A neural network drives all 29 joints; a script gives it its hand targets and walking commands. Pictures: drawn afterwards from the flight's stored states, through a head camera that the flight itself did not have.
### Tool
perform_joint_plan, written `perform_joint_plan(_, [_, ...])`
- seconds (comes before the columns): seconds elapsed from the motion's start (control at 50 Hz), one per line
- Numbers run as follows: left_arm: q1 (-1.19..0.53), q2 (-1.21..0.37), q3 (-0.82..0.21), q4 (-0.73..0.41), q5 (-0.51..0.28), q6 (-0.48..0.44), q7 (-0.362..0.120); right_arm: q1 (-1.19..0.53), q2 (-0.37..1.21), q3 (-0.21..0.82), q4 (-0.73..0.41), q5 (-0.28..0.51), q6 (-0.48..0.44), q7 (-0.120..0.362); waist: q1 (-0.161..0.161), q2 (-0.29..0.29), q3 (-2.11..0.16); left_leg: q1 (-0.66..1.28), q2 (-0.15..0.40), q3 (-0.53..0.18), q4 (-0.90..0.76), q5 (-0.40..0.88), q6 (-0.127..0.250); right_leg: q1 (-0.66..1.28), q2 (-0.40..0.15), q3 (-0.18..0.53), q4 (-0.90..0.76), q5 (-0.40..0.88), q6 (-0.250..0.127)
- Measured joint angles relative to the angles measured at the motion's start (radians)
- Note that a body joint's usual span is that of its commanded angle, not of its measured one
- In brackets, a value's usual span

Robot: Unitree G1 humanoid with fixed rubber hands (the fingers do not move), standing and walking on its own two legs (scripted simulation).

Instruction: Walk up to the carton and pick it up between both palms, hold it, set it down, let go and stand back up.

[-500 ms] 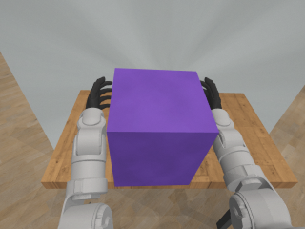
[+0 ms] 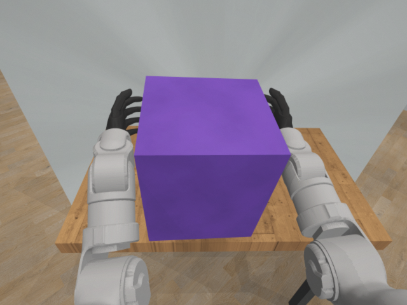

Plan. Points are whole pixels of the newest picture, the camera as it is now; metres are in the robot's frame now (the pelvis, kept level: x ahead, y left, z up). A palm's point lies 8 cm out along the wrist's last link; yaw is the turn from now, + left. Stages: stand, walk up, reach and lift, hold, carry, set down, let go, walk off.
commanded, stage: reach and lift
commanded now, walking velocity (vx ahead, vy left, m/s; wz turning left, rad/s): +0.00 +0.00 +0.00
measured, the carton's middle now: (202, 161) +0.35 +0.00 +0.14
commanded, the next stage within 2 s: hold in 1.00 s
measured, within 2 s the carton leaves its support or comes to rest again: neither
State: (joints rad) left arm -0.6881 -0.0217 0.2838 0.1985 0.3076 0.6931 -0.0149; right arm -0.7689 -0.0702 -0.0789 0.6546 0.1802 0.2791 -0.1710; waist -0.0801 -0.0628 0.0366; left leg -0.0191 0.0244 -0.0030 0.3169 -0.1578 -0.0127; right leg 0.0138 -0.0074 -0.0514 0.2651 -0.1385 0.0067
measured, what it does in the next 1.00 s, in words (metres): stands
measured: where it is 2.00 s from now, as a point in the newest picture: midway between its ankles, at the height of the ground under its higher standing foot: outside the picture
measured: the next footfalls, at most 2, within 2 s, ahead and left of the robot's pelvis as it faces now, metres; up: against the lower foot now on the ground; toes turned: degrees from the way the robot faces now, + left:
none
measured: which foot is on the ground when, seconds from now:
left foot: down 0.00-1.00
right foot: down 0.00-1.00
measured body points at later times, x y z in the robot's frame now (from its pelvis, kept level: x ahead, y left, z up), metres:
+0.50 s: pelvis +0.00 +0.00 +0.00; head -0.05 +0.03 +0.45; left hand +0.39 +0.15 +0.23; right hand +0.40 -0.16 +0.23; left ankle +0.02 +0.13 -0.75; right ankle +0.02 -0.12 -0.75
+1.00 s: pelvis +0.01 +0.00 +0.00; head -0.06 +0.02 +0.44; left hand +0.40 +0.15 +0.25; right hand +0.40 -0.16 +0.25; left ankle +0.02 +0.13 -0.75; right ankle +0.02 -0.12 -0.75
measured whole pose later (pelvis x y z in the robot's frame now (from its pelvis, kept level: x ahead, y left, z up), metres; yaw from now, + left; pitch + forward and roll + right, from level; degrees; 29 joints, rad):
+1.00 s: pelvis +0.01 +0.00 +0.00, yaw +0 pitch -7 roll -1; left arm -0.80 0.02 0.32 0.26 0.27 0.78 -0.03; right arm -0.91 -0.12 -0.03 0.70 0.29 0.41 -0.22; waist -0.09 -0.04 -0.04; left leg -0.04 0.03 -0.01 0.34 -0.18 -0.02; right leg 0.01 0.00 -0.06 0.27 -0.15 0.01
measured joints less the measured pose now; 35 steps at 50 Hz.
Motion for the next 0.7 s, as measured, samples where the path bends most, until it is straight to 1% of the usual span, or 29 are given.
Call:
perform_joint_plan(0.08, [-0.017, 0.005, 0.003, -0.004, -0.001, 0.015, -0.001, -0.017, -0.004, 0.001, 0.002, 0.011, 0.009, -0.003, 0.001, 0.001, -0.009, -0.001, 0.003, 0.001, 0.003, -0.001, -0.002, 0.0, 0.003, 0.001, 0.0, 0.001, -0.002])
perform_joint_plan(0.22, [-0.055, 0.009, 0.028, 0.032, 0.011, 0.04, -0.016, -0.058, -0.008, -0.009, 0.037, 0.009, 0.042, -0.004, 0.005, -0.003, -0.01, 0.011, 0.003, 0.002, -0.003, 0.0, -0.001, 0.008, 0.003, 0.002, -0.001, 0.0, -0.003])
perform_joint_plan(0.28, [-0.057, 0.015, 0.027, 0.027, 0.009, 0.05, -0.019, -0.067, -0.009, -0.004, 0.041, 0.017, 0.048, -0.007, 0.004, -0.003, -0.01, 0.006, 0.004, 0.001, 0.001, -0.001, -0.003, 0.005, 0.004, 0.001, 0.0, 0.0, -0.003])
perform_joint_plan(0.34, [-0.051, 0.022, 0.018, 0.012, 0.001, 0.053, -0.018, -0.065, -0.012, 0.007, 0.027, 0.03, 0.049, -0.013, -0.003, 0.0, -0.016, -0.003, 0.005, -0.003, 0.01, -0.005, -0.004, 0.002, 0.005, -0.003, 0.0, -0.001, -0.003])
perform_joint_plan(0.42, [-0.059, 0.026, 0.018, 0.023, -0.005, 0.053, -0.016, -0.072, -0.014, 0.005, 0.026, 0.037, 0.056, -0.018, -0.008, 0.003, -0.028, -0.008, 0.005, -0.005, 0.015, -0.01, -0.004, 0.0, 0.005, -0.005, 0.002, -0.004, -0.003])
perform_joint_plan(0.54, [-0.074, 0.023, 0.026, 0.041, -0.001, 0.064, -0.017, -0.086, -0.027, 0.014, 0.038, 0.05, 0.077, -0.022, -0.006, 0.004, -0.032, 0.0, 0.005, -0.001, 0.012, -0.012, -0.003, 0.005, 0.005, 0.0, 0.0, -0.006, -0.002])
perform_joint_plan(0.7, [-0.083, 0.034, 0.023, 0.037, -0.011, 0.081, -0.014, -0.108, -0.037, 0.03, 0.043, 0.075, 0.092, -0.03, -0.009, 0.009, -0.039, -0.013, 0.008, 0.0, 0.022, -0.016, -0.005, -0.006, 0.008, 0.001, 0.004, -0.006, -0.004])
